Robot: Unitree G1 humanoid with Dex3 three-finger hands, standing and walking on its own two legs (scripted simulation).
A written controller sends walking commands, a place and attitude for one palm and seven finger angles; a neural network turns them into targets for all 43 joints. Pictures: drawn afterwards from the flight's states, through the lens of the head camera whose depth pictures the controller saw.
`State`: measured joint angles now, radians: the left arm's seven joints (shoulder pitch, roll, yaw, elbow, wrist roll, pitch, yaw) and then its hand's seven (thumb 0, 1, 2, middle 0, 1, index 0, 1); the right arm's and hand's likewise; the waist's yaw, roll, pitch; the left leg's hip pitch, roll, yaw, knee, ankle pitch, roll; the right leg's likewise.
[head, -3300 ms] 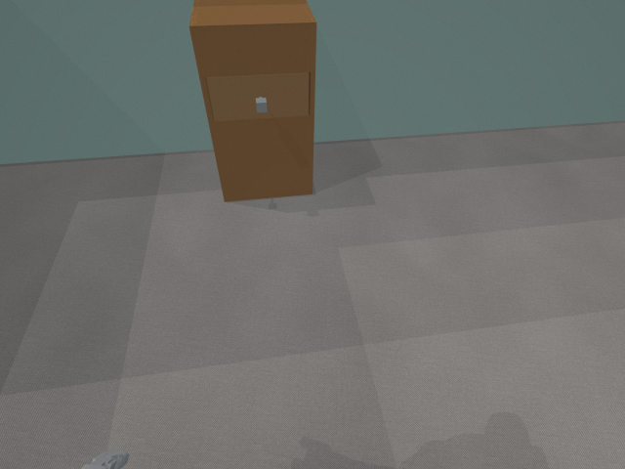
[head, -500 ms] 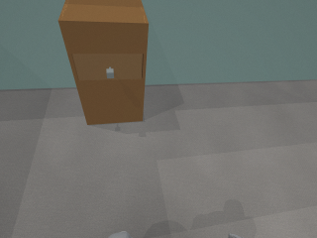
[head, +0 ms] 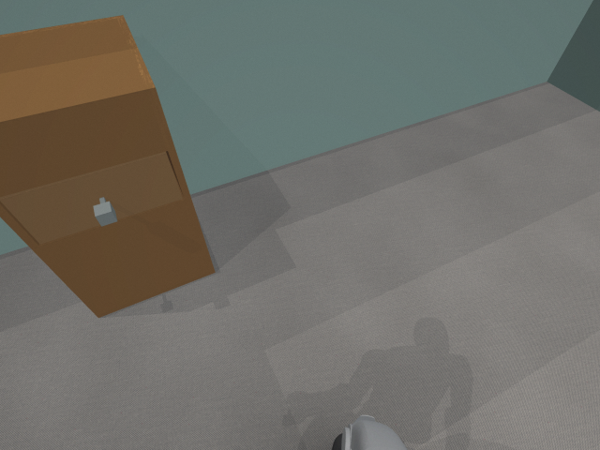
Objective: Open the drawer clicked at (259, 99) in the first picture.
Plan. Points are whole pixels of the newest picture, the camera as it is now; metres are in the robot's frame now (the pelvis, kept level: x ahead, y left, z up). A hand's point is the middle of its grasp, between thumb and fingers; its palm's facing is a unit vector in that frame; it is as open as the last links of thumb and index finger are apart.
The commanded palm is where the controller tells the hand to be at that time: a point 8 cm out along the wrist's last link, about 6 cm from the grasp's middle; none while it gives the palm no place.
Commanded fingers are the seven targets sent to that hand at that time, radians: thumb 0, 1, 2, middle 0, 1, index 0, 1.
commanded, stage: turn to face it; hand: left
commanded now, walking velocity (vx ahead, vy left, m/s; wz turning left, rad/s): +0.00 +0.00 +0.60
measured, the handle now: (104, 208) +0.71 +0.51 -0.24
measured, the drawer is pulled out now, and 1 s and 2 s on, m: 0.00 0.00 0.00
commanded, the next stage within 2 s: take the last steps up to it in 0.86 s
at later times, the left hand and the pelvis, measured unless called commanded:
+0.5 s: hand out of the picture +0.16 +0.20 -0.17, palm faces +0.26 -0.95 -0.18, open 7.3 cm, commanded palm none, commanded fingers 0.00 0.90 0.90 -0.20 -0.30 -0.20 -0.30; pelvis +0.10 +0.00 -0.01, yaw +13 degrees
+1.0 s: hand out of the picture +0.08 +0.20 -0.16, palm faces +0.38 -0.89 -0.27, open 7.4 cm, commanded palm none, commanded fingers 0.00 0.90 0.90 -0.20 -0.30 -0.20 -0.30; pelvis +0.09 -0.01 +0.00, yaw +21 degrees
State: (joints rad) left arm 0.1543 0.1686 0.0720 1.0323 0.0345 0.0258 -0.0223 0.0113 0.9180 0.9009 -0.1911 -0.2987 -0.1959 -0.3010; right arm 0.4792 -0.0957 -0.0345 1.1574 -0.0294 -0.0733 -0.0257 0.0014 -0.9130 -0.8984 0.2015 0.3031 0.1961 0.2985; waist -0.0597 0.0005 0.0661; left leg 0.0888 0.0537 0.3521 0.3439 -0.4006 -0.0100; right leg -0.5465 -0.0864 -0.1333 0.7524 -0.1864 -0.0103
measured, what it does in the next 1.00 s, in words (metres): steps on the spot, turning left: right foot, then left foot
